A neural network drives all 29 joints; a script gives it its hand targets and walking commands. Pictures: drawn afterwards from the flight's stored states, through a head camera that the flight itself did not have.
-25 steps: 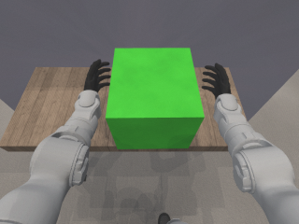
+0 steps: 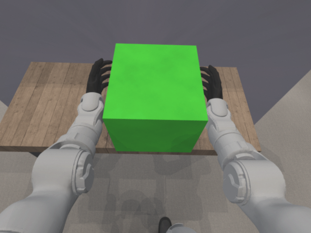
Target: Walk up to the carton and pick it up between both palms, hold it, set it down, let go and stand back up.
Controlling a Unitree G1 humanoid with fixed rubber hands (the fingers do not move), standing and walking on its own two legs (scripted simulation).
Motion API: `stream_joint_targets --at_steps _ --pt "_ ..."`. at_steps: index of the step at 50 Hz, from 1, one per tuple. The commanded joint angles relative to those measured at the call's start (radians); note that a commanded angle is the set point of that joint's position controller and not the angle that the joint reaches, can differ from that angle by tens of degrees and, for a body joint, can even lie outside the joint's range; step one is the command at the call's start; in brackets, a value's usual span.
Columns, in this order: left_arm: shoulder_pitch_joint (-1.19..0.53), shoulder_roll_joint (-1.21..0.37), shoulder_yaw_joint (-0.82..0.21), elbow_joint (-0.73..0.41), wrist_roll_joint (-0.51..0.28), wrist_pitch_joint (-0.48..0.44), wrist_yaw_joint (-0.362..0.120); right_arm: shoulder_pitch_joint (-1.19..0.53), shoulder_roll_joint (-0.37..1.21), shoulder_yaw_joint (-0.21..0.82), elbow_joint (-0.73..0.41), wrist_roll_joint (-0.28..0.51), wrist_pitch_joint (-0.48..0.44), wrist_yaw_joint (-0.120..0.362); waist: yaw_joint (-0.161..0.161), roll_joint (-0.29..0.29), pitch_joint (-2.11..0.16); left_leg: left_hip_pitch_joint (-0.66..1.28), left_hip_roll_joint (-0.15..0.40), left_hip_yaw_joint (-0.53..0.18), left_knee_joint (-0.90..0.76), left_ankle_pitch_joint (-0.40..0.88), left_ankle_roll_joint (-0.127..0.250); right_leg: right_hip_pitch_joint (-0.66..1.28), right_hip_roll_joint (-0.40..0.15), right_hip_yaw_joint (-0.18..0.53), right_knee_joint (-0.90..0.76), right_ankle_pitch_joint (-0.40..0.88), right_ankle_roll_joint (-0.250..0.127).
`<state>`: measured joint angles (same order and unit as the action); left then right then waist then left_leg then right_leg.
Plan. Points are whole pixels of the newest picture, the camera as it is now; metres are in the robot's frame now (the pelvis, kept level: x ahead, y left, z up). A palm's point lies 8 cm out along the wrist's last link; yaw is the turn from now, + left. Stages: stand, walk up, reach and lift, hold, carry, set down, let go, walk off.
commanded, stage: reach and lift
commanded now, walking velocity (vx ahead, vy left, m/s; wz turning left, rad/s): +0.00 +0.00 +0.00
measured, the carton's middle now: (154, 100) +0.46 -0.03 +0.02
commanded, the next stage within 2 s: none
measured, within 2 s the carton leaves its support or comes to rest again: leaves its support in 1.52 s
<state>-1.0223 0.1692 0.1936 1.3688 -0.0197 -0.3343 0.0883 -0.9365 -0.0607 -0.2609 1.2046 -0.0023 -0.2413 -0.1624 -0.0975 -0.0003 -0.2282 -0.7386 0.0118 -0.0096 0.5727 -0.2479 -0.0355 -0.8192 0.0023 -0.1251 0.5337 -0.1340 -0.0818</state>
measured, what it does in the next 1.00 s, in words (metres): stands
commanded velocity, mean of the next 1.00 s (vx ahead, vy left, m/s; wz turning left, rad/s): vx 0.00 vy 0.00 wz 0.00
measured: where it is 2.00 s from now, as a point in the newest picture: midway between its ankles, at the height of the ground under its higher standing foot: outside the picture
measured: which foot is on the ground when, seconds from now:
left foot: down 0.00-1.00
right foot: down 0.00-1.00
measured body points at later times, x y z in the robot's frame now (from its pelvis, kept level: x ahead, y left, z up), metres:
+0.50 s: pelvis +0.05 +0.02 +0.03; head +0.12 +0.02 +0.47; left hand +0.48 +0.12 +0.06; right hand +0.44 -0.19 +0.06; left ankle -0.01 +0.14 -0.72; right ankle +0.05 -0.07 -0.72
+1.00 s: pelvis +0.04 +0.02 +0.03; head +0.12 +0.03 +0.47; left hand +0.48 +0.12 +0.07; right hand +0.43 -0.19 +0.06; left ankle -0.01 +0.14 -0.72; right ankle +0.05 -0.07 -0.72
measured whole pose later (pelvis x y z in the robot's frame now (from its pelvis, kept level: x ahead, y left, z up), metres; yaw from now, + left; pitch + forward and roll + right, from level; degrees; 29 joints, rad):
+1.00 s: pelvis +0.04 +0.02 +0.03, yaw -2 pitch +13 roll -1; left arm -0.74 -0.06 0.46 0.97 0.37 -0.26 0.07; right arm -0.68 0.02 -0.53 1.00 -0.37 -0.36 -0.03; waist -0.08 0.01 -0.06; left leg -0.35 0.02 0.01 0.36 -0.24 0.00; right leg -0.41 0.02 -0.10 0.29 -0.09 -0.04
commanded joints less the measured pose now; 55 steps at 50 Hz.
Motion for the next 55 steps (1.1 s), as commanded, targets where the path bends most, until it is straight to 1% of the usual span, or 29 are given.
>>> stream_joint_targets --at_steps 1,2,4,5,6,7,8,10,14,15,17,18,19,21,23,24,25,27,32,36,39,42,44,45,48,50,53,54,55 --pt "-0.487 -0.399 0.094 -0.142 0.28 -0.052 -0.133 -0.447 0.446 -0.103 -0.181 -0.334 -0.073 0.126 -0.01 0.047 -0.571 0.034 -0.054 0.063 -0.159 0.132 0.012 0.924 -0.046 0.119 -0.033 0.379 0.09" --pt "-0.425 -0.499 0.117 -0.109 0.335 -0.059 -0.162 -0.402 0.544 -0.1 -0.188 -0.398 -0.081 0.161 0.005 0.039 -0.508 0.043 -0.06 0.066 -0.175 0.114 0.026 0.983 -0.052 0.119 -0.05 0.389 0.092" --pt "-0.348 -0.559 0.131 -0.097 0.386 -0.073 -0.182 -0.351 0.575 -0.129 -0.204 -0.476 -0.106 0.2 0.002 0.053 -0.493 0.091 -0.047 0.064 -0.201 0.124 0.021 1.017 -0.047 0.098 -0.061 0.43 0.09" --pt "-0.331 -0.569 0.135 -0.087 0.408 -0.068 -0.183 -0.313 0.601 -0.147 -0.16 -0.503 -0.104 0.21 0.004 0.066 -0.459 0.103 -0.042 0.066 -0.215 0.112 0.018 1.014 -0.048 0.095 -0.072 0.423 0.085" --pt "-0.317 -0.575 0.136 -0.11 0.41 -0.066 -0.18 -0.285 0.599 -0.156 -0.15 -0.519 -0.11 0.217 -0.008 0.071 -0.448 0.134 -0.033 0.062 -0.226 0.12 0.015 1.007 -0.043 0.082 -0.081 0.43 0.082" --pt "-0.313 -0.577 0.135 -0.129 0.414 -0.058 -0.175 -0.259 0.6 -0.164 -0.136 -0.535 -0.112 0.222 -0.006 0.074 -0.431 0.154 -0.031 0.067 -0.232 0.118 0.012 0.997 -0.035 0.073 -0.091 0.413 0.085" --pt "-0.285 -0.572 0.141 -0.145 0.428 -0.047 -0.167 -0.23 0.582 -0.187 -0.127 -0.55 -0.111 0.224 -0.021 0.075 -0.41 0.181 -0.025 0.064 -0.236 0.123 0.006 0.982 -0.03 0.059 -0.099 0.407 0.082" --pt "-0.239 -0.579 0.149 -0.161 0.449 -0.025 -0.161 -0.192 0.571 -0.182 -0.128 -0.565 -0.119 0.229 -0.016 0.065 -0.382 0.227 -0.023 0.065 -0.239 0.181 0.001 0.988 -0.026 0.051 -0.108 0.452 0.086" --pt "-0.193 -0.585 0.168 -0.19 0.463 -0.006 -0.153 -0.183 0.582 -0.139 -0.143 -0.549 -0.138 0.23 0.002 0.031 -0.327 0.21 -0.021 0.063 -0.258 0.209 0.01 1.048 -0.03 0.05 -0.097 0.551 0.1" --pt "-0.175 -0.581 0.176 -0.191 0.47 -0.002 -0.153 -0.169 0.602 -0.125 -0.149 -0.545 -0.136 0.232 0.017 0.016 -0.292 0.189 -0.022 0.073 -0.266 0.195 0.018 1.07 -0.035 0.059 -0.1 0.565 0.109" --pt "-0.162 -0.614 0.16 -0.215 0.457 0.006 -0.155 -0.187 0.611 -0.109 -0.178 -0.54 -0.144 0.233 0.01 -0.004 -0.279 0.188 -0.022 0.065 -0.275 0.195 0.023 1.081 -0.037 0.059 -0.097 0.603 0.109" --pt "-0.154 -0.625 0.15 -0.216 0.454 0.011 -0.155 -0.183 0.61 -0.095 -0.174 -0.534 -0.152 0.235 0.01 0.011 -0.282 0.203 -0.02 0.068 -0.264 0.23 0.016 1.085 -0.035 0.058 -0.09 0.636 0.105" --pt "-0.137 -0.641 0.143 -0.229 0.456 0.014 -0.154 -0.19 0.615 -0.076 -0.198 -0.519 -0.162 0.236 0.022 0.019 -0.301 0.211 -0.016 0.067 -0.257 0.255 0.011 1.082 -0.035 0.055 -0.087 0.658 0.101" --pt "-0.136 -0.668 0.111 -0.268 0.454 0.02 -0.148 -0.177 0.638 -0.055 -0.18 -0.51 -0.165 0.238 0.02 0.028 -0.322 0.249 -0.011 0.066 -0.253 0.303 0.005 1.076 -0.026 0.048 -0.081 0.687 0.102" --pt "-0.079 -0.681 0.094 -0.248 0.458 0.039 -0.142 -0.16 0.624 -0.04 -0.184 -0.486 -0.174 0.236 0.015 0.019 -0.314 0.286 -0.007 0.071 -0.235 0.348 -0.005 1.043 -0.019 0.043 -0.096 0.703 0.094" --pt "-0.072 -0.692 0.083 -0.257 0.455 0.043 -0.142 -0.176 0.622 -0.025 -0.202 -0.474 -0.182 0.235 0.026 0.027 -0.317 0.283 -0.007 0.067 -0.229 0.363 -0.006 1.051 -0.022 0.045 -0.093 0.716 0.089" --pt "-0.086 -0.706 0.053 -0.295 0.443 0.043 -0.135 -0.181 0.615 -0.015 -0.196 -0.465 -0.19 0.234 0.015 0.038 -0.348 0.276 -0.004 0.062 -0.224 0.386 -0.017 1.052 -0.019 0.042 -0.084 0.746 0.088" --pt "-0.073 -0.699 0.061 -0.293 0.454 0.051 -0.134 -0.162 0.619 -0.012 -0.17 -0.459 -0.188 0.229 0.019 0.032 -0.294 0.273 -0.005 0.057 -0.231 0.373 -0.014 1.058 -0.025 0.049 -0.091 0.73 0.083" --pt "-0.053 -0.703 0.047 -0.315 0.446 0.064 -0.126 -0.189 0.599 0.014 -0.205 -0.427 -0.195 0.232 0.038 0.037 -0.293 0.264 -0.003 0.056 -0.236 0.35 -0.01 1.053 -0.016 0.047 -0.095 0.686 0.075" --pt "-0.032 -0.718 0.017 -0.353 0.448 0.078 -0.115 -0.184 0.574 0.026 -0.209 -0.405 -0.203 0.233 0.039 0.06 -0.328 0.329 0.002 0.053 -0.21 0.416 -0.023 1.002 -0.007 0.042 -0.11 0.673 0.063" --pt "-0.033 -0.711 0.034 -0.328 0.458 0.088 -0.119 -0.177 0.561 0.005 -0.183 -0.415 -0.193 0.229 0.044 0.036 -0.287 0.318 0.005 0.053 -0.231 0.352 -0.014 0.987 -0.007 0.034 -0.129 0.592 0.062" --pt "-0.055 -0.706 0.037 -0.33 0.445 0.09 -0.12 -0.201 0.556 -0.009 -0.212 -0.425 -0.186 0.233 0.045 0.023 -0.284 0.318 0.005 0.052 -0.241 0.308 -0.008 0.958 -0.007 0.031 -0.141 0.516 0.064" --pt "-0.057 -0.696 0.04 -0.345 0.441 0.09 -0.124 -0.195 0.555 -0.013 -0.232 -0.426 -0.183 0.23 0.047 0.02 -0.297 0.295 -0.001 0.057 -0.256 0.269 0.0 1.001 -0.014 0.042 -0.14 0.533 0.064" --pt "-0.054 -0.707 0.033 -0.35 0.436 0.08 -0.123 -0.191 0.566 0.008 -0.245 -0.427 -0.191 0.229 0.048 0.01 -0.329 0.298 -0.004 0.06 -0.253 0.289 0.005 1.025 -0.016 0.047 -0.129 0.574 0.07" --pt "-0.062 -0.708 0.042 -0.332 0.449 0.082 -0.117 -0.181 0.557 -0.02 -0.193 -0.443 -0.185 0.232 0.037 0.023 -0.316 0.332 0.001 0.056 -0.25 0.305 -0.002 0.981 -0.013 0.033 -0.144 0.543 0.065" --pt "-0.086 -0.712 0.028 -0.329 0.443 0.082 -0.122 -0.203 0.565 -0.022 -0.209 -0.435 -0.189 0.229 0.036 0.047 -0.332 0.323 0.002 0.063 -0.25 0.293 -0.003 0.983 -0.015 0.04 -0.144 0.533 0.063" --pt "-0.074 -0.702 0.043 -0.311 0.445 0.077 -0.125 -0.209 0.585 -0.008 -0.221 -0.439 -0.191 0.226 0.043 0.014 -0.313 0.282 -0.007 0.069 -0.262 0.259 0.011 1.018 -0.022 0.051 -0.142 0.565 0.07" --pt "-0.066 -0.703 0.05 -0.307 0.441 0.075 -0.129 -0.202 0.587 -0.002 -0.225 -0.438 -0.19 0.226 0.054 0.012 -0.311 0.257 -0.01 0.068 -0.271 0.249 0.012 1.055 -0.026 0.054 -0.138 0.577 0.069" --pt "-0.086 -0.694 0.044 -0.313 0.44 0.072 -0.13 -0.204 0.591 -0.003 -0.217 -0.432 -0.19 0.222 0.042 0.014 -0.295 0.232 -0.01 0.071 -0.273 0.249 0.01 1.086 -0.027 0.055 -0.131 0.602 0.076"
